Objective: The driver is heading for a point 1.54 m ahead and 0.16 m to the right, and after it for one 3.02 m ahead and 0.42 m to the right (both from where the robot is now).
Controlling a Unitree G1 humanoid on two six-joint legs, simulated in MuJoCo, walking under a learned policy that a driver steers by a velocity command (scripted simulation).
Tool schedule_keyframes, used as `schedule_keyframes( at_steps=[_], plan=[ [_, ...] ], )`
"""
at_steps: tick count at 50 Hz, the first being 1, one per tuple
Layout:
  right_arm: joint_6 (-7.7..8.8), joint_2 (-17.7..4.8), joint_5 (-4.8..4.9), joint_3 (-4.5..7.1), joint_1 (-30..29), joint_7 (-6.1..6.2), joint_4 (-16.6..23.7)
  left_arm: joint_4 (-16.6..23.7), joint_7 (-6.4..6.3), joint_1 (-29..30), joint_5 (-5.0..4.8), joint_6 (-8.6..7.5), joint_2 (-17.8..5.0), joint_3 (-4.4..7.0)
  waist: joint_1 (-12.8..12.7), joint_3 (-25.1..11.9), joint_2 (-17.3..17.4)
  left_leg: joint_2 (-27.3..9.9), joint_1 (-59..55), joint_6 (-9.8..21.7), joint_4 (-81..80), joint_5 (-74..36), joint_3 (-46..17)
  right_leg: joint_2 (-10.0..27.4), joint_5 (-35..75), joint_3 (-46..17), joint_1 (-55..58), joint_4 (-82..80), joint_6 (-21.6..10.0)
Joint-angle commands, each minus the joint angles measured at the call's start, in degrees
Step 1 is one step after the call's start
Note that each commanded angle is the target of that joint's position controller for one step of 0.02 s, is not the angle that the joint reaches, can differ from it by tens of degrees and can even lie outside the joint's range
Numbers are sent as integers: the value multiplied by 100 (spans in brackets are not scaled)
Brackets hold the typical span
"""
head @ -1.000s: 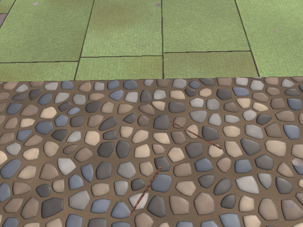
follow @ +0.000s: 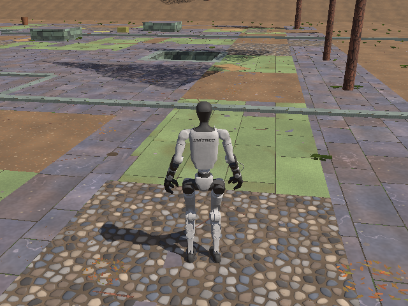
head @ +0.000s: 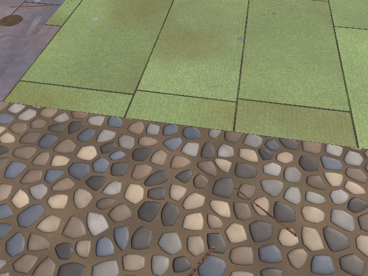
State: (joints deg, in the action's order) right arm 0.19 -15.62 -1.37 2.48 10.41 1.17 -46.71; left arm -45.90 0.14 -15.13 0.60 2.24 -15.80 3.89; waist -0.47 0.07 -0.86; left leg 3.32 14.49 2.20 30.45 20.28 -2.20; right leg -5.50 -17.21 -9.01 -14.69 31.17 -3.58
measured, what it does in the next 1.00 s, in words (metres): walks ahead: right foot, then left foot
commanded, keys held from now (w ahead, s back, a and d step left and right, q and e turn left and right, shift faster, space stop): w+e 0.52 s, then w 0.02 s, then w+q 0.46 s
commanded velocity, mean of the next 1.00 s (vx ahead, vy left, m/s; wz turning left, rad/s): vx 0.43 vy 0.00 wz -0.24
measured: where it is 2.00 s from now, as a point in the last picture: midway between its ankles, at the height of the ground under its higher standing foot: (241, 176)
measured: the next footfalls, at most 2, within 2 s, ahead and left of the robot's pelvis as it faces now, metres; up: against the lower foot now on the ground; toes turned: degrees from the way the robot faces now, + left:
right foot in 0.44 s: +0.24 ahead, -0.18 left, +0.00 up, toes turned -18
left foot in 0.98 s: +0.60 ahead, -0.14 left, +0.00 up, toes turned -10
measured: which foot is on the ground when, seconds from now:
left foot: down 0.00-0.44, up 0.46-0.96, down 0.98-1.00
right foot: down 0.00-0.02, up 0.04-0.42, down 0.44-0.98, up 1.00-1.00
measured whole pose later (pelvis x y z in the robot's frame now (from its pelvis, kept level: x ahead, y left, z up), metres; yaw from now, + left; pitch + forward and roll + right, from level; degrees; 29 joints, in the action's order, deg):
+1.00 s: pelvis +0.45 -0.16 -0.02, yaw -12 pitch +2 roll +0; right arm 2.5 -14.4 -2.4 1.4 5.5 -2.4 -44.0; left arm -52.0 -1.3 -23.0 1.6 -3.5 -14.4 1.3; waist -1.7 2.9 -0.3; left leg 4.0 27.3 8.3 32.3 6.1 5.4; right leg -2.8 -25.9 7.0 2.7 35.3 -3.2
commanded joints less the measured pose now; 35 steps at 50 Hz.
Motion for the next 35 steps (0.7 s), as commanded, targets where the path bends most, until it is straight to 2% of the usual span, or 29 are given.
schedule_keyframes(
  at_steps=[1, 2, 3, 4, 5, 7, 10, 13, 15, 18, 19, 20, 21, 22, 23, 24, 25, 26, 27, 28, 29, 31, 33, 35],
  plan=[
    [238, -941, -41, 205, 1004, 72, 180, 844, 56, 1187, -67, -79, -532, 164, 857, 303, 719, -1135, -1810, 579, -1585, 1665, -1773, 177, -2128, -754, -2593, 39, -124],
    [286, -1438, -91, 345, 1319, 94, 33, 948, 66, 1235, 12, -157, -315, 100, 856, 326, 1466, -2339, -2129, 977, -2446, 2387, -3428, -332, -1459, 242, -3142, 1519, 0],
    [281, -1172, -90, 294, 1056, 114, 69, 813, 67, 1078, 195, -218, -644, 161, 578, 545, 524, -2425, -1758, 1028, -2345, 2026, -3182, 175, -1001, 128, -3098, 2203, 11],
    [292, -992, -56, 240, 766, 117, 165, 724, 135, 777, 170, -260, -611, 170, 303, 465, 426, -2273, -1483, 1004, -2278, 1722, -2820, 329, -676, 134, -2820, 2377, 45],
    [323, -827, -36, 193, 560, 103, 214, 681, 196, 672, 158, -278, -585, 163, 192, 473, 499, -2052, -1442, 897, -2328, 1318, -2338, 459, -398, 211, -2757, 2520, 110],
    [390, -749, -25, 166, 581, 67, 198, 663, 312, 678, 161, -252, -566, 150, 231, 373, 775, -1682, -1397, 754, -2366, 342, -1397, 533, 4, 485, -2649, 2738, 248],
    [453, -777, -35, 181, 984, -5, 45, 875, 439, 1111, 136, -189, -483, 92, 418, 409, 684, -1685, -1523, 761, -2365, -570, -755, 636, 334, 620, -2771, 2430, 367],
    [476, -839, -34, 198, 1116, -58, -27, 1068, 514, 1488, 144, -167, -409, 23, 496, 454, 716, -1740, -1482, 713, -2279, -1130, -242, 764, 593, 797, -2588, 1824, 370],
    [484, -888, -33, 212, 1172, -80, -70, 1204, 544, 1736, 141, -164, -397, -14, 532, 508, 795, -1771, -1335, 624, -2184, -1392, 72, 802, 604, 1006, -2243, 1314, 280],
    [431, -1013, -22, 246, 1311, -87, -171, 1330, 533, 1868, 161, -162, -442, -33, 540, 549, 892, -1830, -1230, 495, -1853, -2021, 424, 630, 291, 1469, -1593, 717, 26],
    [407, -1069, -10, 256, 1329, -84, -207, 1322, 500, 1736, 177, -172, -470, -19, 446, 481, 893, -1853, -1216, 453, -1525, -2813, 557, 465, 139, 1609, -1235, 563, -99],
    [383, -1131, 17, 262, 1333, -81, -239, 1234, 444, 1380, 194, -197, -510, 17, 247, 262, 817, -1828, -1215, 402, -854, -3967, 770, 238, 60, 1714, -683, 377, -235],
    [351, -1140, 56, 247, 1308, -72, -246, 981, 370, 567, 235, -251, -586, 88, -158, -211, 549, -1661, -992, 285, 354, -4744, 1145, -8, 216, 1741, 351, 30, -396],
    [348, -1053, 21, 202, 1300, -65, -149, 657, 267, -529, 281, -297, -887, 226, -615, -893, 123, -1482, -5, 101, 1916, -3944, 1302, 296, -149, 1073, 1875, -120, -605],
    [375, -321, -20, 24, 1288, -171, 322, 692, 160, -906, 218, -311, -1670, 387, -544, -1456, -1498, -662, 2201, -241, 3951, 421, 1330, 2243, -1491, -2095, 3334, -909, -1260],
    [430, -748, -106, 123, 734, -189, 466, 762, 141, -966, 25, -282, -1713, 396, -777, -1599, -970, -356, 2897, -226, 4624, 879, 130, 2598, -1147, -3768, 3209, -1765, -1556],
    [452, -837, -44, 147, 400, -217, 575, 637, 101, -712, 33, -265, -1515, 355, -593, -784, -593, -670, 3279, -148, 4710, 375, -31, 2414, -563, -2793, 2807, -1592, -1526],
    [508, -728, -8, 93, 438, -223, 527, 620, 78, -478, 22, -290, -1185, 270, -358, -295, -236, -897, 3009, -121, 4239, -135, 2, 2159, 368, -2058, 2016, -1547, -1374],
    [491, -659, -31, 79, 562, -216, 424, 647, 62, -191, 30, -330, -946, 192, -99, -87, -77, -1027, 2574, -131, 3795, -277, 16, 1844, 1048, -1489, 1420, -1610, -1185],
    [403, -614, -93, 56, 837, -225, 300, 665, 53, 19, 27, -375, -738, 111, 126, -88, -155, -1097, 2136, -166, 3532, -292, 52, 1651, 1594, -1058, 1019, -1702, -1081],
    [303, -557, -131, 42, 1058, -258, 161, 649, 65, 77, 29, -445, -604, 51, 227, -177, -177, -1080, 1842, -190, 3426, -327, 134, 1547, 2033, -753, 834, -1795, -1051],
    [187, -472, -112, 42, 1043, -305, 111, 479, 90, -127, 2, -584, -626, 41, 261, -118, -173, -1035, 1818, -209, 3212, -553, 264, 1490, 2555, -408, 716, -1989, -1052],
    [144, -419, -69, 34, 574, -339, 221, 330, 97, -339, -1, -641, -679, 51, 147, 150, -153, -1081, 2207, -204, 2885, -1010, 292, 1480, 2509, -160, 766, -2248, -964],
    [136, -389, -46, 30, 101, -364, 338, 210, 94, -523, 2, -667, -625, 25, 11, 332, -125, -1048, 2547, -176, 2445, -1460, 280, 1424, 2614, 123, 979, -2361, -816]
  ],
)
